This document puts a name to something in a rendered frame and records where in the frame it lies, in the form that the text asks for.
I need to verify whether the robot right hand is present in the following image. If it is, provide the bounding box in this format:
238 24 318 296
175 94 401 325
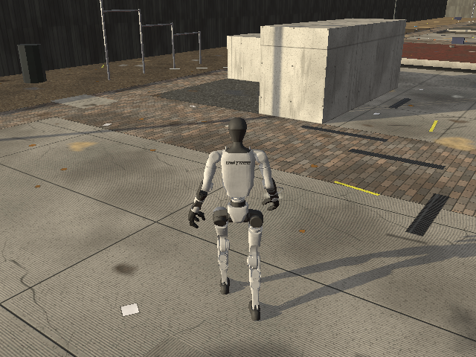
262 198 279 210

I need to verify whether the robot left hand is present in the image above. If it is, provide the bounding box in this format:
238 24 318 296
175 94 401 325
188 209 205 228

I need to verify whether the robot right shin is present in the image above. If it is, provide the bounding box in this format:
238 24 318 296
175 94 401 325
249 255 261 310

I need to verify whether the right robot upper arm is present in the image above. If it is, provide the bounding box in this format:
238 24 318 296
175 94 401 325
253 149 274 189

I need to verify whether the left robot upper arm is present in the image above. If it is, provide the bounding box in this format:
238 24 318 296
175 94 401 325
201 150 222 192

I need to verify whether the left robot forearm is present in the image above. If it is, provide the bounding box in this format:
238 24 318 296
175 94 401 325
191 180 208 213

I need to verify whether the robot head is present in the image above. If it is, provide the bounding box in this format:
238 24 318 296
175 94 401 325
225 118 251 153

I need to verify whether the right robot forearm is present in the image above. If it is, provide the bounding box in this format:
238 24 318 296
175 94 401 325
266 178 279 202

